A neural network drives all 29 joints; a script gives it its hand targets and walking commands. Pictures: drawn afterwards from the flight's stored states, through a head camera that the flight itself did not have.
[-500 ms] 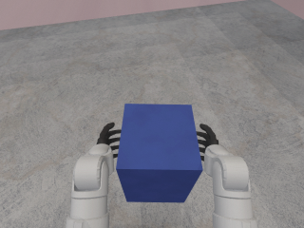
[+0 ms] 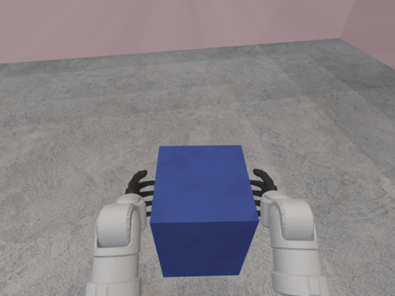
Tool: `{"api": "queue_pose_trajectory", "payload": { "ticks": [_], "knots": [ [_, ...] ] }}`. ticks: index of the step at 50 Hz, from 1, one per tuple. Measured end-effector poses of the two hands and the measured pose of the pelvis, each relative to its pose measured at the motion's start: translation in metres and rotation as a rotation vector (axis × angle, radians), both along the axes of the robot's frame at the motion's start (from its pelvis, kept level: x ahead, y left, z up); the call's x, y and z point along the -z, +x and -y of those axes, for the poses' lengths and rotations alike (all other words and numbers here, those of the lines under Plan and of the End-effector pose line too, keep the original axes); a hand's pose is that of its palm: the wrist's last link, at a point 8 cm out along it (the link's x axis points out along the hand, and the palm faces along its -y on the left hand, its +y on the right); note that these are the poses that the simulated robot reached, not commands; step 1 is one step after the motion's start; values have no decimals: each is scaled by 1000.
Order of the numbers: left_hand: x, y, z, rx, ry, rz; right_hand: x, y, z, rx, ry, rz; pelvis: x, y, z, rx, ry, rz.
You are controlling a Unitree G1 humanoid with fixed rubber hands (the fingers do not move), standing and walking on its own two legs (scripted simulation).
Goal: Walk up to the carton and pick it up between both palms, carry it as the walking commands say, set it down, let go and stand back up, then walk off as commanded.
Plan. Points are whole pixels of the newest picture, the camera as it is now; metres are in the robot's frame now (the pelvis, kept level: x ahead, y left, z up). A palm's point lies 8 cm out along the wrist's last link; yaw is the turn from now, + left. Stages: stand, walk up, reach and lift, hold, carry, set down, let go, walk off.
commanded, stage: carry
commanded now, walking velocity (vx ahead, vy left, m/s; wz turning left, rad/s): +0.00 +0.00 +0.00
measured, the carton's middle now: (200, 213) +0.29 +0.00 +0.02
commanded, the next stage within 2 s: hold in 1.28 s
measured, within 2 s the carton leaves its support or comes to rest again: neither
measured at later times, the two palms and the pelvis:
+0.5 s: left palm (121, 203) +0.28 +0.16 +0.08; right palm (252, 196) +0.29 -0.11 +0.08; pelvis +0.01 +0.02 +0.00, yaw +0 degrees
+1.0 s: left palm (119, 199) +0.30 +0.17 +0.07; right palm (247, 194) +0.30 -0.10 +0.07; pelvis +0.02 +0.03 +0.00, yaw +0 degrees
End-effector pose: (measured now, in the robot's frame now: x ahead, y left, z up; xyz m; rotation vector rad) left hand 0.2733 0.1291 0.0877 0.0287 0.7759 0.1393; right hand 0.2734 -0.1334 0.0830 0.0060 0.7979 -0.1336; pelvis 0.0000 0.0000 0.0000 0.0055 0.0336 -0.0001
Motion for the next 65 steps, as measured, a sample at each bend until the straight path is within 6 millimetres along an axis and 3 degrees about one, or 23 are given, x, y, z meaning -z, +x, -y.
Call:
{"api": "queue_pose_trajectory", "payload": {
  "ticks": [24, 65],
  "knots": [
    [8, 10, -27, -20, -24, 4, 1, 16, -27, -20, -26, 5, 1, 10, -20, 0, -5, -12],
    [18, 26, -35, -13, -6, 16, 13, 32, -35, -28, -24, 17, 3, 25, -29, -1, -9, -33]
  ]
}}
